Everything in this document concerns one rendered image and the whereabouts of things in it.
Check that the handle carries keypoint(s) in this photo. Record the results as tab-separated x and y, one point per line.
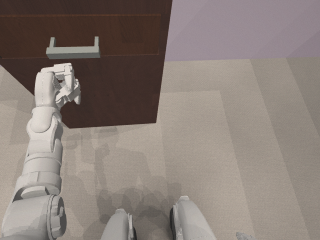
76	52

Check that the drawer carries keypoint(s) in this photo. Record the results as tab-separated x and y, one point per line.
29	35

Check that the cabinet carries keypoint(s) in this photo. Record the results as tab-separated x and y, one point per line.
116	90

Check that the right robot shin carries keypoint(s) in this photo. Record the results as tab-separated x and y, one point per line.
179	233

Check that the robot left forearm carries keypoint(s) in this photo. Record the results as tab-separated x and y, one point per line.
41	169

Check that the robot left hand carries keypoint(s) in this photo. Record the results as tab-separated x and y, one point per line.
49	92

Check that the robot left thigh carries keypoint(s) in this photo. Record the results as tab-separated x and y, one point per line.
119	227

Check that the left robot upper arm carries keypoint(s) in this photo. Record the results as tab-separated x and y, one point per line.
36	218

